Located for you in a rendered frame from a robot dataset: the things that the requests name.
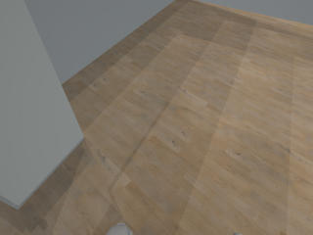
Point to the left robot thigh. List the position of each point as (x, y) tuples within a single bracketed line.
[(120, 230)]

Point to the fridge door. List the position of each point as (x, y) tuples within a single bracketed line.
[(38, 127)]

